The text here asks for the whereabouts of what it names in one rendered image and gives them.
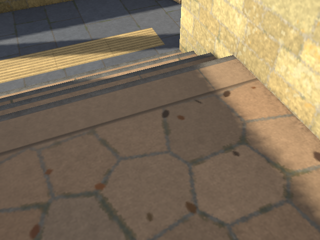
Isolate stairs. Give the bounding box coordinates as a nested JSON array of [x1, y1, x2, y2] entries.
[[0, 49, 217, 116]]

